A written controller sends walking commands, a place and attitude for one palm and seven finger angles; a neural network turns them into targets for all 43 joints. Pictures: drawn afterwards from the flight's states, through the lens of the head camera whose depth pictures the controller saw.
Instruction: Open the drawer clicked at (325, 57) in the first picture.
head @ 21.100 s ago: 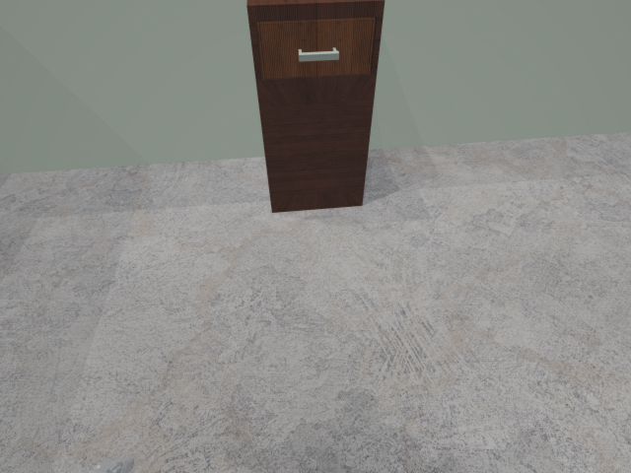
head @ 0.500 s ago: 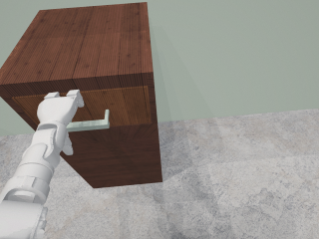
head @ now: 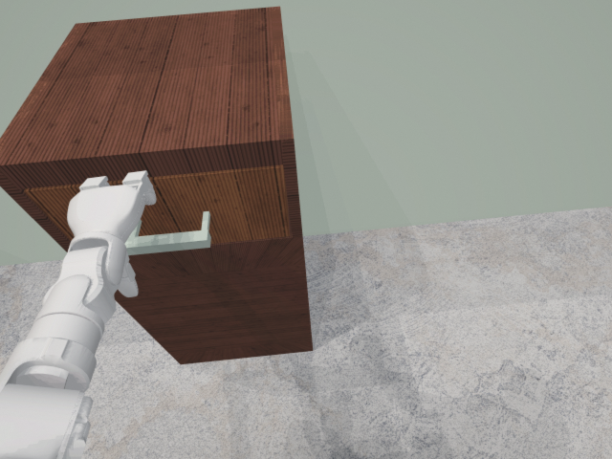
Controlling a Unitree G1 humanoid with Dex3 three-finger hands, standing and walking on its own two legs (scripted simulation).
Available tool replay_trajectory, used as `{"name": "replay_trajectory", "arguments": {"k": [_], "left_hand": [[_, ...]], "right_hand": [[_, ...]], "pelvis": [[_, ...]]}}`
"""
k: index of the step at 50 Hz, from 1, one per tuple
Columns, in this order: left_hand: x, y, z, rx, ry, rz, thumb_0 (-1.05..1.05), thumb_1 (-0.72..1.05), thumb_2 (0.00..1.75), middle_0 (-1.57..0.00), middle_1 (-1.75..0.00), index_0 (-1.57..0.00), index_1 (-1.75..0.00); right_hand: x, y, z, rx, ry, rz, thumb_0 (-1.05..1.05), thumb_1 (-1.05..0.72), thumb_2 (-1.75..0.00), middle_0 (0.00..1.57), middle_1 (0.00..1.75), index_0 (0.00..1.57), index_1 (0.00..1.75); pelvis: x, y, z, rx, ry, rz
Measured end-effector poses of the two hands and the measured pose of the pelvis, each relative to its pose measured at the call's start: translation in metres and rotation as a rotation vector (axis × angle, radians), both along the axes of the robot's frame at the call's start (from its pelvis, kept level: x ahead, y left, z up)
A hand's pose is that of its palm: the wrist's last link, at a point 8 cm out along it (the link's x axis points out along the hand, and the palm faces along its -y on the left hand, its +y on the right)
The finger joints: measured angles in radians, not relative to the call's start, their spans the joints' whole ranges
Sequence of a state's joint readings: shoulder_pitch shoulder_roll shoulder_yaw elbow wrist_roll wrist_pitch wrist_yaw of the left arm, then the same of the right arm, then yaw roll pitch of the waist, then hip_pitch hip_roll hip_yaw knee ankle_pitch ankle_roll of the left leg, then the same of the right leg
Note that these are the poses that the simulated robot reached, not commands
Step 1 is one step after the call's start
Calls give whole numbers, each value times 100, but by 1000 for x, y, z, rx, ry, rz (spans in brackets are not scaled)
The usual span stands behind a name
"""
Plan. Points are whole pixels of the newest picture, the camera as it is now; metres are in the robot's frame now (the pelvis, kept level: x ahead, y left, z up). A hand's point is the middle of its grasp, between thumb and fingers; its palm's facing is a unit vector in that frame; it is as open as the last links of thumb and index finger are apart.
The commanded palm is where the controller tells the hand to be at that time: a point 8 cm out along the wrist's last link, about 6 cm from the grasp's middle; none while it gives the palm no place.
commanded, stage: lower the fingers behind the handle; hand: left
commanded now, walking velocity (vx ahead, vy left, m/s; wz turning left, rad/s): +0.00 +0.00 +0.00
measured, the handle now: (169, 231) +0.46 +0.25 -0.01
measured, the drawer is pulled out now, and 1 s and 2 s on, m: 0.00 0.00 0.00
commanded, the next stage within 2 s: lift the fingers back up to retry in 1.56 s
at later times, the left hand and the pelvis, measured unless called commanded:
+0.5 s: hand (143, 253) +0.40 +0.27 +0.01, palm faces -0.08 +0.00 -1.00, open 13.8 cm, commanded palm +0.39 +0.26 +0.07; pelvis +0.00 +0.00 -0.01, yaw +0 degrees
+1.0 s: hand (151, 252) +0.41 +0.26 +0.00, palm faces -0.02 +0.01 -1.00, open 13.8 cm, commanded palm +0.39 +0.26 +0.03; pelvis -0.01 +0.00 -0.02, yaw -1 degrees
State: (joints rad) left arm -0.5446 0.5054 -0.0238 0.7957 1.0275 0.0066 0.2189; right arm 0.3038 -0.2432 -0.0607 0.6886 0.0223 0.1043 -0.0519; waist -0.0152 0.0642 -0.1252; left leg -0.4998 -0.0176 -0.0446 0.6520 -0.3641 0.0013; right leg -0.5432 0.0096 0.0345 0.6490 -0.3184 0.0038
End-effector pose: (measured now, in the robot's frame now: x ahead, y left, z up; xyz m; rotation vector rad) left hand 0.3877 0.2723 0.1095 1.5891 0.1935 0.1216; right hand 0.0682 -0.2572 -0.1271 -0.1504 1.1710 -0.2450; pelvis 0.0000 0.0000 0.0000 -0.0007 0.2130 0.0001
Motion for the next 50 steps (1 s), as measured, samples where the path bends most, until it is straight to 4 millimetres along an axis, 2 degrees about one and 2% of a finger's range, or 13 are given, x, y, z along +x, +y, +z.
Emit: {"name": "replay_trajectory", "arguments": {"k": [6, 10, 16, 22, 27, 32, 39, 50], "left_hand": [[-1, -24, -15, -62, 47, -120, 0, -49, 30, -32, -121, -32, -121], [1, -32, -24, -70, 5, -173, 0, -49, 30, -32, -120, -32, -121], [4, -20, -27, -27, -84, -107, 0, -49, 30, -32, -120, -32, -121], [0, -7, -36, -1, -14, 0, 0, -49, 30, -32, -120, -32, -120], [-1, -15, -45, -42, 47, -46, 0, -49, 30, -32, -120, -32, -120], [3, -25, -48, -67, 8, -125, 0, -49, 30, -32, -120, -32, -120], [1, -10, -59, -30, -32, -73, 0, -49, 30, -32, -121, -32, -120], [7, -13, -58, -13, -23, -45, 0, -49, 30, -32, -128, -32, -120]], "right_hand": [[6, -7, 5, -35, -10, 21, 1, -91, -90, 21, 30, 20, 30], [9, -11, 6, -54, -23, 16, 1, -91, -90, 21, 30, 20, 30], [5, -12, -3, -40, -1, 15, 1, -91, -90, 21, 30, 20, 30], [-2, -7, -9, -7, 31, 3, 1, -91, -90, 21, 30, 20, 30], [-7, -7, -7, -21, 39, -3, 1, -91, -90, 21, 30, 20, 30], [-11, -11, -6, -46, 42, -8, 1, -91, -90, 21, 30, 20, 30], [-18, -15, -13, -46, 65, -9, 1, -91, -90, 21, 30, 20, 30], [-29, -8, -19, -29, 82, -15, 1, -91, -90, 21, 30, 20, 30]], "pelvis": [[0, 1, -1, -1, -5, 7], [-2, 0, -5, 0, 14, 0], [-3, -1, -10, 0, 49, -7], [-1, -1, -9, -2, 55, -5], [0, -2, -9, -4, 45, 1], [-2, -2, -12, -4, 57, -4], [-6, 0, -19, -5, 93, -13], [-12, 1, -22, -7, 102, -8]]}}
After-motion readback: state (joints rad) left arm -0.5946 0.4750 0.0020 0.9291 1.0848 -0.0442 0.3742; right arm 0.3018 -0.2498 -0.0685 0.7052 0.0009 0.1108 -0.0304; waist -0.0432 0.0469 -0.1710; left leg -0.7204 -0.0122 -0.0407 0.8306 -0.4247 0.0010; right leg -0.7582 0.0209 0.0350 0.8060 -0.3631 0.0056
